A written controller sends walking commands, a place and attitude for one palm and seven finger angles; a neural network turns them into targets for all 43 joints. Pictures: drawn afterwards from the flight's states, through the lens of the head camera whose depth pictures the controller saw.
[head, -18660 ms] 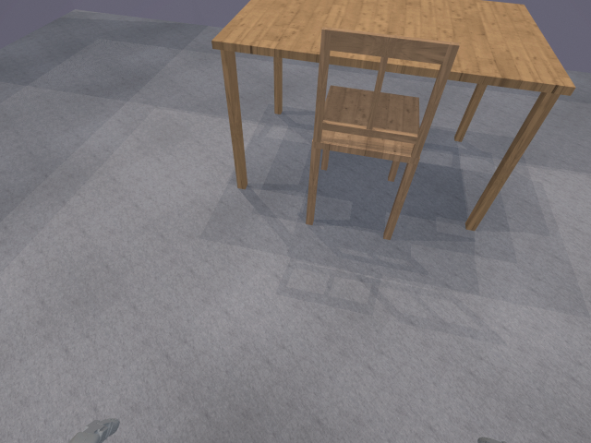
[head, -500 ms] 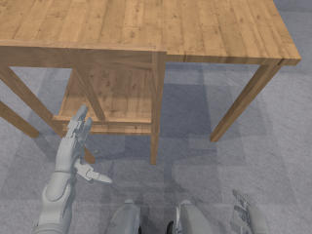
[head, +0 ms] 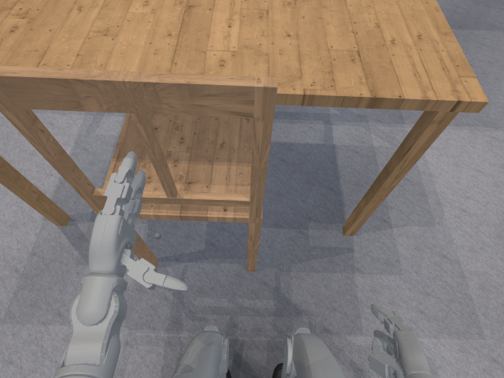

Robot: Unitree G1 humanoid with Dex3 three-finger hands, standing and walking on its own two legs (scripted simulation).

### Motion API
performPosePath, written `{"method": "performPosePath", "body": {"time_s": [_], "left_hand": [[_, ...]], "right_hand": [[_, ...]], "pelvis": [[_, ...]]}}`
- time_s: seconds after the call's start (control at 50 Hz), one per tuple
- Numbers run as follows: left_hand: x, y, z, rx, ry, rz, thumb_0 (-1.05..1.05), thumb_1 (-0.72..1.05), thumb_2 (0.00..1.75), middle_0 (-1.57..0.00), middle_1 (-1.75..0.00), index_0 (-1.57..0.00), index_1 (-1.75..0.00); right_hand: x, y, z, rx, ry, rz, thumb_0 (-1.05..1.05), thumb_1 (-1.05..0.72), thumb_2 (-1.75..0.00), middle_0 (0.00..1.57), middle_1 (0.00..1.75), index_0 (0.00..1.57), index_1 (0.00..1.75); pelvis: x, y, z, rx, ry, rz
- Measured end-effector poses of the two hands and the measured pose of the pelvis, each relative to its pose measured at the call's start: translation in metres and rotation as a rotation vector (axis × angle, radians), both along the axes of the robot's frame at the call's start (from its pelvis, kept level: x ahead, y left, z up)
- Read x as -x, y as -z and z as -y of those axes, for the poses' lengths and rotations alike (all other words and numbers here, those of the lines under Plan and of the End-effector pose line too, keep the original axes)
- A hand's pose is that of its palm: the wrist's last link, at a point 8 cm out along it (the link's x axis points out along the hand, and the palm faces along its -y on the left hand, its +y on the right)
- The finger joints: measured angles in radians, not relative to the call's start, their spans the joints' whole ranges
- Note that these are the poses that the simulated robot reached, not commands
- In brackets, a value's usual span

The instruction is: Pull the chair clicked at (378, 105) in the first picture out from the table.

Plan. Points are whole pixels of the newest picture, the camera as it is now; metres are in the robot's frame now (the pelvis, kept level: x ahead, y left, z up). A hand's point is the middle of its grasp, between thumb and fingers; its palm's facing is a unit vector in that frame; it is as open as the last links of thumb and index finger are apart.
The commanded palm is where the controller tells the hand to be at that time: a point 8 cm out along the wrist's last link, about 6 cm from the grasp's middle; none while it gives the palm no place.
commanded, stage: aim the fingers beside a spindle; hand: left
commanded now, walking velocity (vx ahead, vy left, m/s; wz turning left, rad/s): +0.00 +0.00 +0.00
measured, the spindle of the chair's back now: (158, 160) +0.46 +0.19 +0.01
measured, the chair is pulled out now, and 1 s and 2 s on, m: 0.00 0.00 0.00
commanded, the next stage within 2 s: push the fingers through the gap in 2.00 s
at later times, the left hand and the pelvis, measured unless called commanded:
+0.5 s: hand (166, 250) +0.31 +0.15 -0.01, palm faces -0.05 -1.00 +0.00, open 16.9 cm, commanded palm +0.29 +0.21 +0.03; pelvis +0.00 -0.01 +0.00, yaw +0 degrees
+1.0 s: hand (146, 231) +0.31 +0.17 +0.05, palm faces +0.03 -1.00 -0.08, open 16.9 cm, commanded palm +0.29 +0.22 +0.02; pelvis +0.00 +0.00 +0.00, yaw +0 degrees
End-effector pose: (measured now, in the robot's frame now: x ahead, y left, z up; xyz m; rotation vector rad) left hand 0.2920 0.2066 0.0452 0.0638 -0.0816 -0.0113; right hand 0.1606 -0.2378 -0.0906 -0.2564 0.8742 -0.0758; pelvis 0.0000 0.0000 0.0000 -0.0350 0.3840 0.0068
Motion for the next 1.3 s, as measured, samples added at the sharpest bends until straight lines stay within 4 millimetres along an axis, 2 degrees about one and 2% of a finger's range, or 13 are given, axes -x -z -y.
{"method": "performPosePath", "body": {"time_s": [0.14,0.32,0.48,0.56,0.66,0.74,0.82,0.9,0.98,1.06,1.14,1.22,1.3], "left_hand": [[-0.002,0.044,-0.005,0.037,-0.005,-0.221,-0.01,-0.49,0.30,-0.06,-0.08,-0.06,-0.08],[0.006,-0.007,-0.010,-0.010,-0.030,-0.002,-0.02,-0.50,0.30,-0.06,-0.08,-0.06,-0.08],[0.001,0.050,-0.001,0.054,0.021,-0.236,-0.01,-0.49,0.30,-0.06,-0.08,-0.06,-0.08],[0.005,0.021,0.006,0.042,0.029,-0.115,-0.02,-0.49,0.30,-0.06,-0.08,-0.06,-0.08],[0.000,-0.011,-0.017,-0.018,-0.053,0.006,-0.02,-0.49,0.30,-0.07,-0.08,-0.06,-0.08],[-0.001,0.024,-0.026,0.018,-0.055,-0.160,-0.01,-0.49,0.30,-0.06,-0.08,-0.06,-0.08],[0.010,0.049,-0.005,0.072,0.028,-0.258,-0.01,-0.49,0.30,-0.06,-0.08,-0.05,-0.08],[0.015,0.016,0.009,0.055,0.048,-0.103,-0.02,-0.49,0.30,-0.06,-0.08,-0.06,-0.08],[0.005,-0.013,-0.006,-0.012,-0.021,0.032,-0.02,-0.50,0.30,-0.07,-0.08,-0.06,-0.08],[-0.008,0.019,-0.024,0.004,-0.060,-0.112,-0.01,-0.50,0.30,-0.06,-0.08,-0.06,-0.08],[-0.002,0.054,-0.012,0.056,0.004,-0.266,-0.01,-0.49,0.30,-0.06,-0.08,-0.06,-0.08],[0.007,0.025,0.005,0.062,0.050,-0.144,-0.02,-0.49,0.30,-0.06,-0.08,-0.06,-0.08],[0.000,-0.010,-0.006,0.000,-0.006,0.016,-0.02,-0.49,0.30,-0.07,-0.08,-0.06,-0.08]], "right_hand": [[0.006,0.003,0.001,-0.018,0.022,-0.020,0.01,-0.90,-0.90,0.20,0.30,0.21,0.30],[0.008,-0.001,0.006,-0.002,0.019,-0.031,0.01,-0.90,-0.90,0.20,0.30,0.20,0.30],[0.005,0.002,0.013,0.012,0.032,-0.018,0.01,-0.90,-0.90,0.20,0.30,0.21,0.30],[0.005,-0.003,0.014,0.023,0.046,-0.009,0.01,-0.90,-0.90,0.20,0.30,0.20,0.30],[0.004,-0.004,0.008,-0.005,0.026,-0.016,0.01,-0.91,-0.90,0.20,0.30,0.20,0.30],[0.002,-0.001,0.007,-0.021,0.016,-0.019,0.01,-0.90,-0.90,0.20,0.30,0.20,0.30],[0.001,-0.002,0.009,0.004,0.029,-0.005,0.01,-0.90,-0.90,0.20,0.30,0.21,0.30],[0.002,-0.007,0.009,0.024,0.037,0.008,0.01,-0.90,-0.90,0.20,0.30,0.20,0.30],[0.002,-0.005,0.006,0.007,0.018,-0.003,0.01,-0.90,-0.90,0.20,0.30,0.20,0.30],[0.003,0.002,0.003,-0.015,0.008,-0.022,0.01,-0.90,-0.90,0.20,0.30,0.20,0.30],[0.005,0.002,0.005,-0.003,0.026,-0.021,0.01,-0.90,-0.90,0.20,0.30,0.21,0.30],[0.008,-0.003,0.007,0.020,0.045,-0.017,0.01,-0.90,-0.90,0.20,0.30,0.21,0.30],[0.009,-0.004,0.004,0.013,0.029,-0.028,0.01,-0.90,-0.90,0.20,0.30,0.20,0.30]], "pelvis": [[0.001,0.002,0.003,-0.004,0.008,-0.011],[-0.004,-0.004,0.004,-0.002,0.002,0.004],[-0.001,0.002,0.006,-0.001,0.003,-0.014],[-0.003,-0.001,0.006,-0.004,0.011,-0.007],[-0.006,-0.006,0.007,-0.005,0.006,0.002],[-0.004,-0.003,0.007,-0.004,-0.001,-0.003],[-0.004,-0.001,0.005,0.002,0.001,-0.009],[-0.005,-0.004,0.003,0.001,0.006,-0.001],[-0.005,-0.005,0.003,-0.002,0.003,0.004],[-0.001,-0.001,0.004,-0.003,-0.001,-0.001],[0.000,0.002,0.003,0.003,0.001,-0.014],[-0.004,-0.003,0.001,0.003,0.009,-0.008],[-0.006,-0.006,0.001,0.001,0.005,-0.002]]}}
